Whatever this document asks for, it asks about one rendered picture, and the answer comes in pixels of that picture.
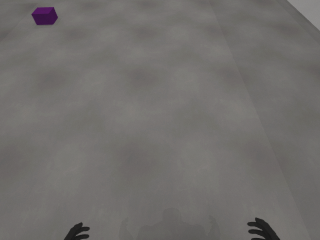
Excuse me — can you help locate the carton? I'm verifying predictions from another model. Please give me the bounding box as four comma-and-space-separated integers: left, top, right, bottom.
31, 7, 58, 25

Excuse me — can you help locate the robot right hand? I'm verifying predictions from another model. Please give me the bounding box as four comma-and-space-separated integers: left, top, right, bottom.
247, 217, 280, 240

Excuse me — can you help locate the robot left hand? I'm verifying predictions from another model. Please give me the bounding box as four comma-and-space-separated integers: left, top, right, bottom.
64, 222, 90, 240

